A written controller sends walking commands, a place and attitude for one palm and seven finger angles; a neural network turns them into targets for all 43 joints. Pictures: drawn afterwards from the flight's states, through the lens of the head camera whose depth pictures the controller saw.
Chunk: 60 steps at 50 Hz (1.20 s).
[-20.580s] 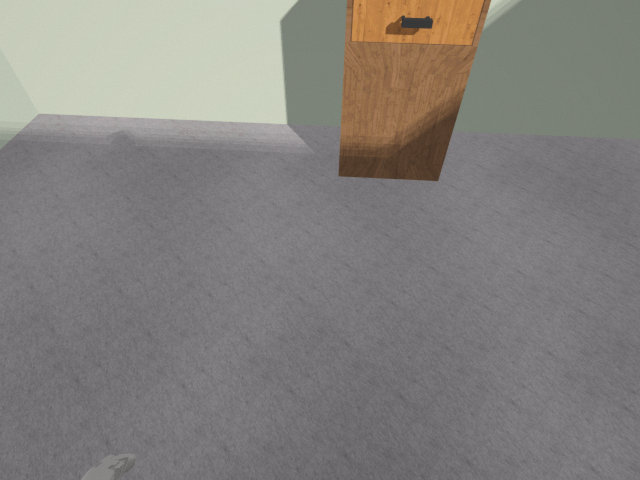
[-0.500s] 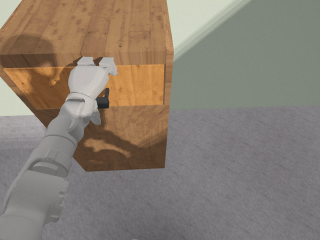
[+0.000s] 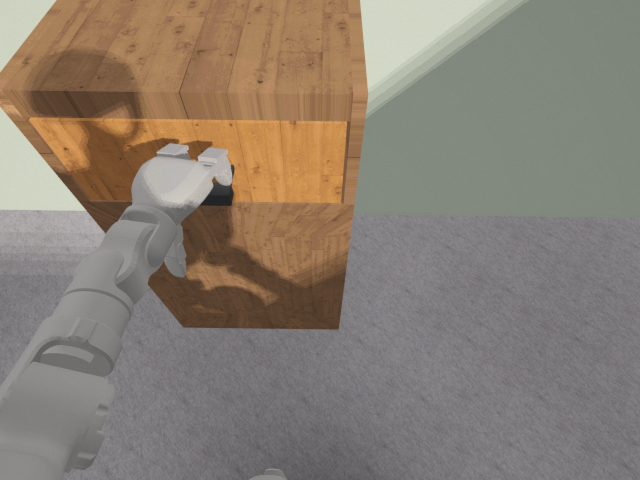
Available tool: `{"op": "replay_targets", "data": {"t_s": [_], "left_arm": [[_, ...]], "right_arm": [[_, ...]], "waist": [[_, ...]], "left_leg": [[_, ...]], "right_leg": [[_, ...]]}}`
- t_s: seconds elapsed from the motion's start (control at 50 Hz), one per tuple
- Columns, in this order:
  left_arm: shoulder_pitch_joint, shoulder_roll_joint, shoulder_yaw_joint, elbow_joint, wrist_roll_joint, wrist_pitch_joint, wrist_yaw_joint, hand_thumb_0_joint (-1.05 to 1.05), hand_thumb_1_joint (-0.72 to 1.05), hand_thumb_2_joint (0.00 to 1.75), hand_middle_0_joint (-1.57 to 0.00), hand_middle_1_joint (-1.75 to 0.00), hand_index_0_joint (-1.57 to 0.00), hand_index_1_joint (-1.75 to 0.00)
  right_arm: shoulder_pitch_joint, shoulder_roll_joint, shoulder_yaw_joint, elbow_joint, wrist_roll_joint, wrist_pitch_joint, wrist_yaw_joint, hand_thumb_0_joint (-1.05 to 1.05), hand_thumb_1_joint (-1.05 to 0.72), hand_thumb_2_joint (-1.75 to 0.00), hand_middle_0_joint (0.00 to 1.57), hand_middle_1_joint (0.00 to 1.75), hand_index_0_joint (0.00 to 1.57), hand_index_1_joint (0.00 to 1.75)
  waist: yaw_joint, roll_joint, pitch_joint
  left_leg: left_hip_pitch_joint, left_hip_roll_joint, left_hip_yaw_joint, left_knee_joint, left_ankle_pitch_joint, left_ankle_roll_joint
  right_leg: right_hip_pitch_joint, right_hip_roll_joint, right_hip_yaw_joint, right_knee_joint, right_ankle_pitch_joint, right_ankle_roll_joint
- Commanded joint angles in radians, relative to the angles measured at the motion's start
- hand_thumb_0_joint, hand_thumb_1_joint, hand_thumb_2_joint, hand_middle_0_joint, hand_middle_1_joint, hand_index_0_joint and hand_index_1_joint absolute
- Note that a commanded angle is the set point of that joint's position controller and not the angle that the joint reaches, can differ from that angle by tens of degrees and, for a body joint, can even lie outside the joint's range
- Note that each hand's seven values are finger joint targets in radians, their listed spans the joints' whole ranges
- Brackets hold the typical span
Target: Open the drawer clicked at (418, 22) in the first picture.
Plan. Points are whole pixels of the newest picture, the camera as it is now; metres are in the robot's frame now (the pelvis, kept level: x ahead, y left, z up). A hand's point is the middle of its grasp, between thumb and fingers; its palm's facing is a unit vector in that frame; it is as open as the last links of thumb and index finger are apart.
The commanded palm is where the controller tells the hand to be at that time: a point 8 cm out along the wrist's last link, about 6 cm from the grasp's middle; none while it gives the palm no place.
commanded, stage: move the hooked fingers above the handle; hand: left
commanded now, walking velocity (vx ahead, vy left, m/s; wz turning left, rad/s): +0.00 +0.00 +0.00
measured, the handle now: (199, 182) +0.54 +0.20 +0.00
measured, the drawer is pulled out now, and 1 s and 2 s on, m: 0.00 0.00 0.00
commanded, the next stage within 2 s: lower the fingers behind the handle in 1.38 s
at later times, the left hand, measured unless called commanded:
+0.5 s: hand (182, 208) +0.45 +0.20 +0.05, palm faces -0.07 -0.04 -1.00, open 13.8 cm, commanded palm +0.45 +0.21 +0.12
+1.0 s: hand (207, 179) +0.49 +0.17 +0.06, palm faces +0.03 -0.09 -1.00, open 13.8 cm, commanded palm +0.46 +0.22 +0.12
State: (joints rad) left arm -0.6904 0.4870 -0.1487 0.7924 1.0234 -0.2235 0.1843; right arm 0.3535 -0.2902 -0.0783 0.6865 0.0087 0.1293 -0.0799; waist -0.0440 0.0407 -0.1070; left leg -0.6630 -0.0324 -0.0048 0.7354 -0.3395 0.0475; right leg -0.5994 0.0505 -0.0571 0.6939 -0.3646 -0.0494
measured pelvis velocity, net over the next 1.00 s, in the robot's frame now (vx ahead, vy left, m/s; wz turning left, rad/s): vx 0.01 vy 0.02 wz -0.07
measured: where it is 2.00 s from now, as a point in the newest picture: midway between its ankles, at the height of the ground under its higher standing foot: outside the picture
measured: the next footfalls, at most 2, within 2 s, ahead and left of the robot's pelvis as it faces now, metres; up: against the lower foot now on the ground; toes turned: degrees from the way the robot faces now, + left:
none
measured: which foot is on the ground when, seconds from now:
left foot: down 0.00-1.00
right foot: down 0.00-1.00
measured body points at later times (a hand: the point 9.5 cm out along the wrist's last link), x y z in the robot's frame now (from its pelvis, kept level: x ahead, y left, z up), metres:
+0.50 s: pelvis +0.00 +0.01 +0.00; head +0.07 +0.01 +0.45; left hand +0.45 +0.20 +0.10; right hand +0.04 -0.26 -0.12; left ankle +0.00 +0.09 -0.71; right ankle -0.02 -0.09 -0.71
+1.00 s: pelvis +0.01 +0.02 +0.00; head +0.08 +0.01 +0.44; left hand +0.49 +0.17 +0.11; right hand +0.02 -0.25 -0.13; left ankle +0.00 +0.09 -0.71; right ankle -0.02 -0.09 -0.71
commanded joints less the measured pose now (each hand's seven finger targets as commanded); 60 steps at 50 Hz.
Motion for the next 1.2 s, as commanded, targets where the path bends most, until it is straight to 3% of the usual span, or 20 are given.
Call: {"op": "replay_targets", "data": {"t_s": [0.0,0.08,0.14,0.2,0.24,0.28,0.34,0.42,0.48,0.56,0.64,0.7,0.78,0.84,0.9,0.96,1.02,1.06,1.1,1.18], "left_arm": [[-0.617,0.322,0.261,-0.143,-0.009,0.065,0.241,0.0,-0.5,0.3,-0.3,-1.2,-0.3,-1.2],[-0.602,0.307,0.214,0.068,0.046,0.313,0.296,0.0,-0.5,0.3,-0.3,-1.2,-0.3,-1.2],[-0.513,0.22,0.126,0.191,0.051,0.448,0.187,0.0,-0.5,0.3,-0.3,-1.2,-0.3,-1.2],[-0.433,0.241,0.144,0.222,0.003,0.454,0.065,0.0,-0.5,0.3,-0.3,-1.2,-0.3,-1.2],[-0.384,0.189,0.095,0.221,-0.016,0.424,-0.005,0.0,-0.5,0.3,-0.3,-1.2,-0.3,-1.2],[-0.382,0.209,0.103,0.142,-0.015,0.333,-0.057,0.0,-0.5,0.3,-0.3,-1.2,-0.3,-1.2],[-0.46,0.194,0.096,-0.073,0.0,0.142,-0.064,0.0,-0.5,0.3,-0.3,-1.2,-0.3,-1.2],[-0.6,0.253,0.165,-0.236,0.029,0.006,0.062,0.0,-0.5,0.3,-0.3,-1.2,-0.3,-1.2],[-0.603,0.266,0.21,-0.179,0.041,0.048,0.191,0.0,-0.5,0.3,-0.3,-1.2,-0.3,-1.2],[-0.625,0.221,0.173,-0.026,0.04,0.213,0.271,0.0,-0.5,0.3,-0.3,-1.2,-0.3,-1.2],[-0.633,0.055,0.01,0.113,0.01,0.359,0.167,0.0,-0.5,0.3,-0.3,-1.2,-0.3,-1.2],[-0.646,-0.022,-0.066,0.072,-0.034,0.348,0.04,0.0,-0.5,0.3,-0.3,-1.2,-0.3,-1.2],[-0.593,0.104,0.039,-0.028,-0.036,0.202,-0.034,0.0,-0.5,0.3,-0.3,-1.2,-0.3,-1.2],[-0.542,0.267,0.196,-0.055,0.015,0.117,0.035,0.0,-0.5,0.3,-0.3,-1.2,-0.3,-1.2],[-0.452,0.4,0.33,-0.053,0.052,0.143,0.151,0.0,-0.5,0.3,-0.3,-1.2,-0.3,-1.2],[-0.378,0.343,0.296,-0.047,0.071,0.233,0.236,0.0,-0.5,0.3,-0.3,-1.2,-0.3,-1.2],[-0.404,0.349,0.297,-0.062,0.061,0.298,0.246,0.0,-0.5,0.3,-0.3,-1.2,-0.3,-1.2],[-0.429,0.309,0.247,-0.038,0.042,0.336,0.211,0.0,-0.5,0.3,-0.3,-1.2,-0.3,-1.2],[-0.513,0.185,0.128,-0.081,0.011,0.335,0.146,0.0,-0.5,0.3,-0.3,-1.2,-0.3,-1.2],[-0.554,-0.03,-0.082,-0.204,-0.054,0.254,-0.003,0.0,-0.5,0.3,-0.3,-1.2,-0.3,-1.2]], "right_arm": [[0.077,-0.118,-0.028,-0.038,-0.005,-0.028,0.023,0.0,-0.9,-0.9,0.2,0.3,0.2,0.3],[0.028,-0.12,-0.006,-0.034,-0.006,0.003,0.052,0.0,-0.9,-0.9,0.2,0.3,0.2,0.3],[0.033,-0.126,-0.009,-0.055,0.009,0.035,0.065,0.0,-0.9,-0.9,0.2,0.3,0.2,0.3],[0.02,-0.138,-0.001,-0.078,0.02,0.07,0.046,0.0,-0.9,-0.9,0.2,0.3,0.2,0.3],[0.002,-0.138,0.009,-0.108,0.032,0.073,0.029,0.0,-0.9,-0.9,0.2,0.3,0.2,0.3],[-0.008,-0.14,0.009,-0.128,0.031,0.06,0.008,0.0,-0.9,-0.9,0.2,0.3,0.2,0.3],[0.002,-0.114,-0.002,-0.148,0.016,0.034,-0.009,0.0,-0.9,-0.9,0.2,0.3,0.2,0.3],[0.037,-0.095,-0.02,-0.123,0.003,0.002,0.002,0.0,-0.9,-0.9,0.2,0.3,0.2,0.3],[0.04,-0.096,-0.022,-0.095,-0.007,-0.013,0.021,0.0,-0.9,-0.9,0.2,0.3,0.2,0.3],[0.046,-0.115,-0.025,-0.056,-0.01,-0.015,0.047,0.0,-0.9,-0.9,0.2,0.3,0.2,0.3],[0.071,-0.127,-0.034,-0.042,0.009,0.003,0.064,0.0,-0.9,-0.9,0.2,0.3,0.2,0.3],[0.069,-0.134,-0.036,-0.052,0.007,0.013,0.048,0.0,-0.9,-0.9,0.2,0.3,0.2,0.3],[0.063,-0.129,-0.023,-0.067,-0.001,0.014,0.02,0.0,-0.9,-0.9,0.2,0.3,0.2,0.3],[0.062,-0.113,-0.012,-0.085,-0.002,0.016,0.014,0.0,-0.9,-0.9,0.2,0.3,0.2,0.3],[0.024,-0.104,0.003,-0.108,-0.012,0.021,0.023,0.0,-0.9,-0.9,0.2,0.3,0.2,0.3],[0.007,-0.097,-0.001,-0.124,-0.013,0.018,0.043,0.0,-0.9,-0.9,0.2,0.3,0.2,0.3],[0.013,-0.104,-0.01,-0.116,-0.007,0.029,0.049,0.0,-0.9,-0.9,0.2,0.3,0.2,0.3],[0.015,-0.112,-0.019,-0.107,0.008,0.028,0.041,0.0,-0.9,-0.9,0.2,0.3,0.2,0.3],[0.025,-0.123,-0.033,-0.095,0.017,0.021,0.032,0.0,-0.9,-0.9,0.2,0.3,0.2,0.3],[0.026,-0.115,-0.041,-0.08,0.014,0.001,0.012,0.0,-0.9,-0.9,0.2,0.3,0.2,0.3]], "waist": [[-0.064,0.028,-0.438],[-0.032,0.083,-0.442],[-0.02,0.037,-0.509],[-0.027,-0.148,-0.467],[-0.037,-0.218,-0.329],[-0.044,-0.228,-0.254],[-0.043,-0.072,-0.287],[-0.048,0.101,-0.367],[-0.044,0.12,-0.411],[-0.063,0.083,-0.462],[-0.095,0.015,-0.457],[-0.126,-0.036,-0.454],[-0.086,-0.018,-0.389],[-0.026,0.019,-0.355],[0.051,0.038,-0.367],[0.068,0.052,-0.446],[0.051,0.006,-0.551],[0.006,-0.06,-0.524],[-0.063,-0.08,-0.5],[-0.127,-0.025,-0.39]], "left_leg": [[0.286,-0.001,-0.031,-0.001,0.359,0.003],[0.228,-0.006,0.008,-0.029,0.388,-0.015],[0.273,0.006,0.029,-0.042,0.485,-0.016],[0.226,0.006,0.039,-0.076,0.459,0.006],[0.175,0.001,0.042,-0.113,0.349,0.016],[0.165,0.003,0.035,-0.129,0.276,0.026],[0.261,0.003,0.016,-0.117,0.275,0.029],[0.367,0.016,-0.026,-0.07,0.311,0.009],[0.364,0.016,-0.043,-0.043,0.327,-0.009],[0.352,0.017,-0.034,-0.036,0.343,-0.018],[0.386,0.026,-0.025,-0.052,0.391,-0.018],[0.435,0.032,-0.032,-0.058,0.424,-0.004],[0.401,0.021,-0.032,-0.069,0.419,0.01],[0.331,0.018,-0.028,-0.07,0.429,0.005],[0.233,0.012,-0.011,-0.071,0.449,-0.007],[0.247,0.014,0.016,-0.062,0.5,-0.021],[0.285,0.018,0.026,-0.064,0.539,-0.017],[0.293,0.02,0.031,-0.078,0.491,-0.004],[0.365,0.028,0.02,-0.085,0.501,0.009],[0.511,0.027,-0.017,-0.084,0.507,0.019]], "right_leg": [[0.021,0.01,0.053,-0.028,0.289,0.003],[0.081,0.012,0.035,-0.02,0.339,0.0],[0.19,0.013,0.044,-0.041,0.468,0.008],[0.32,0.0,0.061,-0.082,0.547,0.025],[0.305,-0.009,0.061,-0.118,0.487,0.034],[0.281,-0.018,0.073,-0.143,0.418,0.035],[0.203,-0.013,0.088,-0.136,0.332,0.016],[0.042,0.006,0.069,-0.086,0.222,0.0],[-0.024,0.015,0.045,-0.045,0.194,-0.006],[-0.023,0.019,0.025,-0.037,0.211,0.001],[0.016,0.02,0.025,-0.073,0.274,0.011],[0.055,0.012,0.038,-0.107,0.315,0.018],[0.088,0.007,0.052,-0.108,0.335,0.012],[0.097,0.01,0.052,-0.076,0.33,-0.003],[0.149,0.015,0.048,-0.036,0.347,-0.014],[0.189,0.014,0.043,-0.022,0.407,-0.012],[0.266,0.01,0.057,-0.032,0.477,0.001],[0.283,0.007,0.062,-0.065,0.479,0.014],[0.244,0.004,0.063,-0.101,0.48,0.023],[0.108,0.007,0.055,-0.151,0.398,0.031]]}}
